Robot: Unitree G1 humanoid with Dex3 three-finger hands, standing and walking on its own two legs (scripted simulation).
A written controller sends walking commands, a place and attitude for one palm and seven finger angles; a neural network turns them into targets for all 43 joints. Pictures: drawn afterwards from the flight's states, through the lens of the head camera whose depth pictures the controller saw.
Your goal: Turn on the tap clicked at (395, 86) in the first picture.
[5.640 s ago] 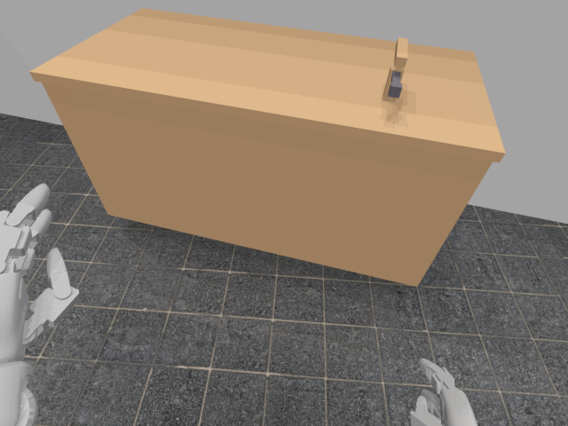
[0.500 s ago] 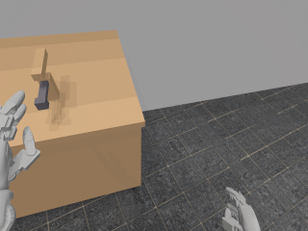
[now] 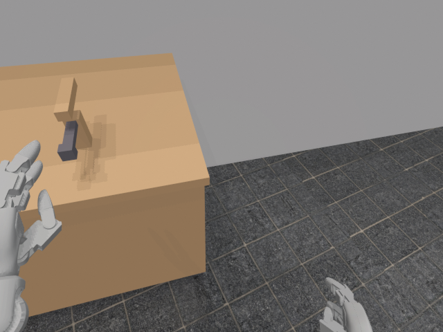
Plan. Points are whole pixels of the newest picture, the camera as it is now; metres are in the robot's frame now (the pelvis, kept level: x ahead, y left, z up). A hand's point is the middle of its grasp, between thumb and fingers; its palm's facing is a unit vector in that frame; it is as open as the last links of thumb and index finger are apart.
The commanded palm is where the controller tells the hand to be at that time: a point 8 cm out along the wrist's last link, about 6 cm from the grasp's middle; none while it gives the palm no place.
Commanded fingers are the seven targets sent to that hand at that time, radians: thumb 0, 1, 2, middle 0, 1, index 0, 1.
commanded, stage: shuffle to correct the standing spot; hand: left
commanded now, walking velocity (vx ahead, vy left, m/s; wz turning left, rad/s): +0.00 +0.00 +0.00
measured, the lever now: (67, 151) +0.43 +0.37 +0.06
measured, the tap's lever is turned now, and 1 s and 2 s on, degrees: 0 0 0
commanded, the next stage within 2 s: come to a stop and stand still in 0.68 s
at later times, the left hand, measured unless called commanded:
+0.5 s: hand (61, 202) +0.25 +0.26 +0.15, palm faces +0.41 -0.84 -0.37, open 7.4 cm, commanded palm +0.19 +0.29 +0.17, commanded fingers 0.00 0.90 0.90 -0.20 -0.30 -0.20 -0.30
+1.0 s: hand (82, 155) +0.33 +0.26 +0.16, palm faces +0.32 -0.82 -0.48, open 7.4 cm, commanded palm +0.27 +0.30 +0.17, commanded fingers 0.00 0.90 0.90 -0.20 -0.30 -0.20 -0.30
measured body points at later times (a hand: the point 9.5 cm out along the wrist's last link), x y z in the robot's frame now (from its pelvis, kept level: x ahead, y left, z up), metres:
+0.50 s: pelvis +0.03 +0.01 -0.02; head +0.03 +0.01 +0.43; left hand +0.22 +0.30 +0.17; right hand +0.19 -0.22 -0.10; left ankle -0.01 +0.09 -0.75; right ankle +0.02 -0.12 -0.75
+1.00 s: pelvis +0.10 +0.03 -0.02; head +0.12 +0.03 +0.43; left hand +0.31 +0.30 +0.19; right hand +0.24 -0.19 -0.11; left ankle +0.04 +0.11 -0.74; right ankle +0.16 -0.06 -0.75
